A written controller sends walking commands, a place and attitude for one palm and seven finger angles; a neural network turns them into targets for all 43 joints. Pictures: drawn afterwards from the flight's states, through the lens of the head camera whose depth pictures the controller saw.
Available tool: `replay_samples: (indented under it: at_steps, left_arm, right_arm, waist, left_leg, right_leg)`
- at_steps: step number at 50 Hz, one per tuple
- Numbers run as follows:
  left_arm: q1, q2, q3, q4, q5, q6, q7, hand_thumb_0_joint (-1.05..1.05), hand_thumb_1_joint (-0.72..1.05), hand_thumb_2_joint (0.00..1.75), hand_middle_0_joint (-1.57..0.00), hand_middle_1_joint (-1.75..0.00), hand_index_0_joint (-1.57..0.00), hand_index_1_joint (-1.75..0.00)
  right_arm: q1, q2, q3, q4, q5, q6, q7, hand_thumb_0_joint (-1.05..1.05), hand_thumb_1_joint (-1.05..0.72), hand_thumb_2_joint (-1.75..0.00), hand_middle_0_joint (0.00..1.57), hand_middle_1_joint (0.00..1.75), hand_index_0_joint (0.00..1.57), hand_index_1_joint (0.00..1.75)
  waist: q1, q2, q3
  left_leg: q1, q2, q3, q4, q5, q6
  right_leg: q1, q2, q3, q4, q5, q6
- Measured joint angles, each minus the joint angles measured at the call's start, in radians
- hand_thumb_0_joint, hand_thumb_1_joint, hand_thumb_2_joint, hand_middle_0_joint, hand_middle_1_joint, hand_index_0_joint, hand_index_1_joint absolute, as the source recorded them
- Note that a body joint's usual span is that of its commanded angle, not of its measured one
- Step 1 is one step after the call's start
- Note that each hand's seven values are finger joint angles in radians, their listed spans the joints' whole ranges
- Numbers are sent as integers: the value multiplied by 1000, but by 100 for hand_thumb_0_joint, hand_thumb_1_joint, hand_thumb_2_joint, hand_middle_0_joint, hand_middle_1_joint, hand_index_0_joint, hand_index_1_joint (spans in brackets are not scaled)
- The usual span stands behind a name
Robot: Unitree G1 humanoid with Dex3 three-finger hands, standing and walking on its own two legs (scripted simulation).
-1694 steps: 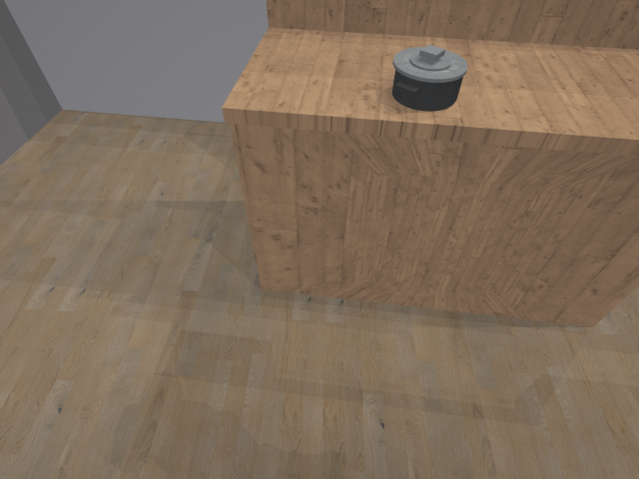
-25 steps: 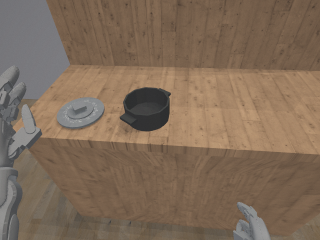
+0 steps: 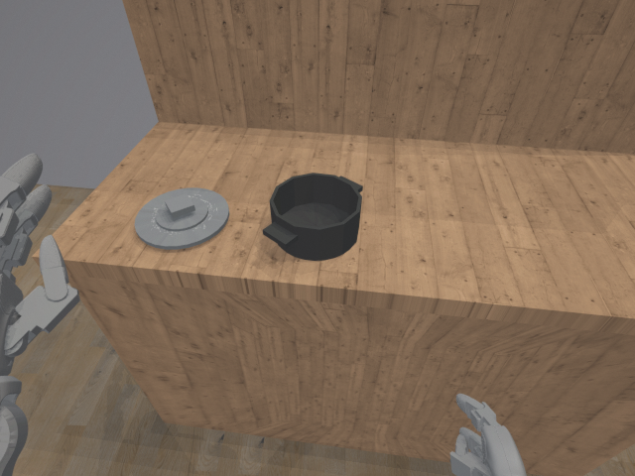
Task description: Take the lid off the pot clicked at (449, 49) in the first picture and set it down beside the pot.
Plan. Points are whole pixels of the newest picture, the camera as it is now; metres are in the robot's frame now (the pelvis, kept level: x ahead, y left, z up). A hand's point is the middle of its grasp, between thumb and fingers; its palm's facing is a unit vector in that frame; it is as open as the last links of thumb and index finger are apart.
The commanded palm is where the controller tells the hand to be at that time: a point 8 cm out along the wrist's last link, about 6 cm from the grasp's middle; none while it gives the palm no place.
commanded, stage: step back with the hand held close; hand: left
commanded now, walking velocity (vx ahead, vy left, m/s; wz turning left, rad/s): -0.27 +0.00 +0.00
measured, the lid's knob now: (180, 205) +0.52 +0.33 +0.04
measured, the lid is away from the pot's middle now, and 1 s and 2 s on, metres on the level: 0.25 0.25 0.25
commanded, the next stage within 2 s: stop stepping back and stand still in 1.18 s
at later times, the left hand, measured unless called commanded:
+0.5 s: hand (48, 319) +0.16 +0.25 +0.22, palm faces +0.34 -0.77 -0.53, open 7.4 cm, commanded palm +0.10 +0.30 +0.23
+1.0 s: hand out of the picture +0.05 +0.26 +0.23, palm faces +0.45 -0.75 -0.49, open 7.4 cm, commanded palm -0.02 +0.31 +0.23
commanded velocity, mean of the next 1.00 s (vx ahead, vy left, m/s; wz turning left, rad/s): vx -0.30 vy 0.00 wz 0.03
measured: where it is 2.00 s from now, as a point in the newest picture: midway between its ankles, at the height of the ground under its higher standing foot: outside the picture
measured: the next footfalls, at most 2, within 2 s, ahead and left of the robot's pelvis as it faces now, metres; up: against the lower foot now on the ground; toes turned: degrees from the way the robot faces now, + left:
right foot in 0.48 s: -0.05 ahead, -0.10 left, +0.00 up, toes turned +0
right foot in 0.96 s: -0.13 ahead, -0.11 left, +0.00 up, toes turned +4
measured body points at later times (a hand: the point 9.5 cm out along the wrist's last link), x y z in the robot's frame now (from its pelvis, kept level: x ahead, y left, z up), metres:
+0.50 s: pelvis -0.03 +0.03 -0.01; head -0.02 +0.04 +0.44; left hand +0.14 +0.29 +0.25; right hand +0.11 -0.23 -0.08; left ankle +0.01 +0.08 -0.75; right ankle -0.07 -0.10 -0.73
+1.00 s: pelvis -0.14 +0.02 -0.02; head -0.12 +0.04 +0.43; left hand +0.02 +0.30 +0.26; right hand +0.04 -0.22 -0.09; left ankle +0.00 +0.09 -0.74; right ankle -0.17 -0.11 -0.75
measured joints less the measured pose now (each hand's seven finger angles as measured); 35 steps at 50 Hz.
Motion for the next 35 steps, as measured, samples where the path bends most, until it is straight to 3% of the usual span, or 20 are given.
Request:
replay_samples:
  at_steps: [5,8,12,16,20,24,29,35]
  left_arm:
    - [-16,59,84,-34,28,-77,16,1,89,90,-21,-30,-21,-30]
    - [-8,54,89,-47,34,-107,19,1,89,90,-20,-30,-21,-30]
    - [50,48,56,-48,41,-102,7,1,89,90,-20,-30,-21,-30]
    - [137,85,59,-83,46,-86,1,1,89,90,-21,-30,-21,-30]
    - [201,128,96,-152,49,-86,9,1,89,90,-21,-30,-22,-30]
    - [207,133,131,-193,55,-102,24,1,89,90,-21,-30,-22,-30]
    - [135,100,168,-164,52,-142,49,1,89,90,-21,-30,-22,-30]
    - [90,75,108,-109,44,-139,45,1,89,90,-21,-30,-21,-30]
  right_arm:
    - [3,-9,5,-45,5,26,10,2,-91,-90,20,30,20,30]
    - [1,-24,-13,-65,12,51,17,2,-91,-90,21,30,20,30]
    - [5,-40,-39,-95,20,86,14,2,-91,-90,21,30,20,30]
    - [28,-41,-57,-130,23,110,11,2,-91,-90,20,30,20,30]
    - [64,-37,-62,-154,19,107,8,2,-91,-90,20,30,20,30]
    - [102,-34,-66,-151,12,84,6,2,-91,-90,20,30,20,30]
    - [86,-20,-62,-124,18,64,6,2,-91,-90,20,30,20,30]
    - [46,6,-52,-100,28,82,13,2,-91,-90,20,30,20,30]
  waist:
    - [-14,-5,-11]
    - [-32,-8,-13]
    - [-66,-21,-11]
    - [-93,-51,-3]
    - [-93,-81,2]
    - [-85,-65,-25]
    - [-66,-31,-40]
    - [-99,-24,-4]
  left_leg:
    - [-75,11,5,50,-17,6]
    - [-111,10,17,59,-16,12]
    - [-142,-4,37,57,-5,25]
    - [-176,-15,50,69,1,35]
    - [-210,-25,60,92,4,41]
    - [-253,-25,52,122,3,45]
    - [-332,-8,56,178,1,37]
    - [-338,16,34,167,46,27]
  right_leg:
    - [-59,11,3,10,6,4]
    - [-98,9,14,21,12,13]
    - [-150,-5,32,56,6,28]
    - [-202,-16,42,103,-4,38]
    - [-260,-28,37,191,-26,37]
    - [-264,-23,27,313,-90,30]
    - [-221,-13,27,216,-163,28]
    - [-219,13,7,187,-90,26]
